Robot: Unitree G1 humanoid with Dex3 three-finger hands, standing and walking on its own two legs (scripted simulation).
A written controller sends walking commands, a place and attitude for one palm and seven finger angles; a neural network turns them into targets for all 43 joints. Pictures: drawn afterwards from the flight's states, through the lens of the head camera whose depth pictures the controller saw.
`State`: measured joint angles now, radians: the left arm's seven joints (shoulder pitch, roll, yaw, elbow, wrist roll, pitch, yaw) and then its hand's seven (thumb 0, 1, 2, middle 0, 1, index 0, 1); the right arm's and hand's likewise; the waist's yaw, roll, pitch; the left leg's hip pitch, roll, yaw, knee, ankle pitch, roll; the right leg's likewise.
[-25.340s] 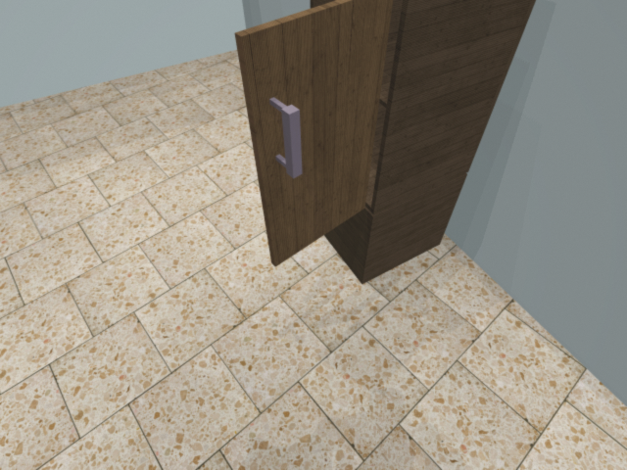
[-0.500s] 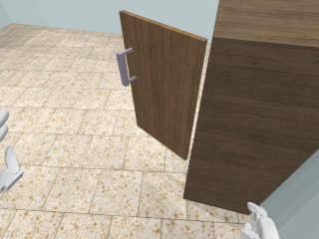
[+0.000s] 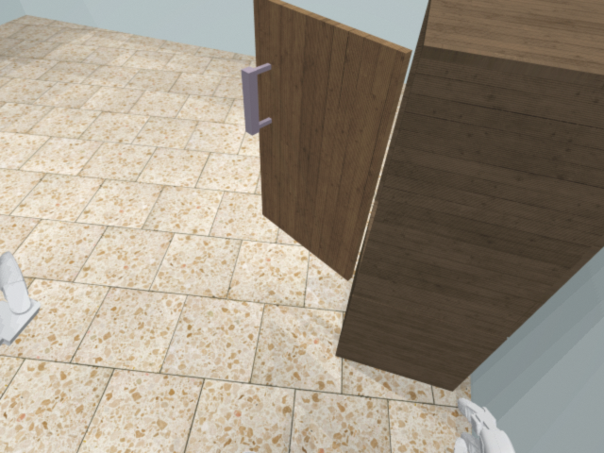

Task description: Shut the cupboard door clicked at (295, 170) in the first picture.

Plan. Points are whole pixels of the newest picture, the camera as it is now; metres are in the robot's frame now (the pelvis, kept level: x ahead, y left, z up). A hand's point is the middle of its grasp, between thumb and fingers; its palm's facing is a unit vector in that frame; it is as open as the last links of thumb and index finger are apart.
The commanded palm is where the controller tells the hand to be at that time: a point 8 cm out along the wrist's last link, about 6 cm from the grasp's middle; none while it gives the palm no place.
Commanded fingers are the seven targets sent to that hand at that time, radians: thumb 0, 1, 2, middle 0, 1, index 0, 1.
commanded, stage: step back with the hand held close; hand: left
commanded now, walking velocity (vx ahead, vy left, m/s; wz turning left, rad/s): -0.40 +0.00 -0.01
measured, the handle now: (258, 99) +0.78 +0.14 +0.08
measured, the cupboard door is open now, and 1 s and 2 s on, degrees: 63 63 63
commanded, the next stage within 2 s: stop stepping back and stand still in 0.90 s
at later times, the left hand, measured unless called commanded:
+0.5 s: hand out of the picture +0.13 +0.28 +0.18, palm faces +0.46 -0.77 -0.44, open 7.4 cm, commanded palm +0.06 +0.32 +0.19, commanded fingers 0.00 0.90 0.90 -0.20 -0.30 -0.20 -0.30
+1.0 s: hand out of the picture +0.07 +0.26 +0.19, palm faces +0.29 -0.86 -0.43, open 7.4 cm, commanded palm -0.01 +0.31 +0.19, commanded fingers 0.00 0.90 0.90 -0.20 -0.30 -0.20 -0.30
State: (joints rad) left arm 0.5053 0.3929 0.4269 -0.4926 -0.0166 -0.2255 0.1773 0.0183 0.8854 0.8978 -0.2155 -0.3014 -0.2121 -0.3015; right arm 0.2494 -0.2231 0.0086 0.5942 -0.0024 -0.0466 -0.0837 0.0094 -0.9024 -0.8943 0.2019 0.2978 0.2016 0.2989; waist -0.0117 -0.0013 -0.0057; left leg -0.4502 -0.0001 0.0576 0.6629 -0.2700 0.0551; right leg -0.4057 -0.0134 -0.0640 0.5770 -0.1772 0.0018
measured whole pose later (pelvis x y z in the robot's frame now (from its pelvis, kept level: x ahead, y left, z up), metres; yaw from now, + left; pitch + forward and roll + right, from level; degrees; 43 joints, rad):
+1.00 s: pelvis -0.18 +0.02 +0.00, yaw -5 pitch +1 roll -4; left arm 0.48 0.51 0.47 -0.49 -0.09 -0.22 0.11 0.02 0.88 0.90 -0.22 -0.30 -0.21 -0.30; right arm 0.18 -0.16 0.01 0.63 -0.02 -0.07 -0.08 0.01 -0.90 -0.89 0.20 0.30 0.20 0.30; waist -0.07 0.00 -0.03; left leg -0.52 0.05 0.04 0.41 0.07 0.04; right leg -0.23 0.08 -0.01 0.63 -0.53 -0.02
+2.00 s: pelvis -0.23 +0.06 +0.01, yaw -4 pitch +0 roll +0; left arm 0.55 0.43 0.42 -0.48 -0.04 -0.19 0.17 0.02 0.89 0.90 -0.22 -0.30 -0.21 -0.30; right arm 0.19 -0.18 0.01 0.59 0.02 -0.08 -0.07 0.01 -0.91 -0.89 0.20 0.30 0.20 0.30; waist -0.01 0.00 -0.02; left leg -0.28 0.07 0.07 0.54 -0.25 -0.02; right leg -0.18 0.00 -0.08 0.52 -0.34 -0.03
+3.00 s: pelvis -0.26 +0.09 +0.02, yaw -3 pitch -2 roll +0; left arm 0.32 0.18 0.01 1.15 0.02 0.01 0.02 0.01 0.91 0.90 -0.20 -0.30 -0.20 -0.30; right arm 0.30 -0.15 0.00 1.11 -0.01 0.02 -0.02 0.00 -0.91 -0.89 0.20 0.30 0.20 0.30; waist -0.01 0.02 0.03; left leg -0.24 0.02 0.09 0.42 -0.14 0.02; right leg -0.14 -0.03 -0.07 0.42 -0.24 0.01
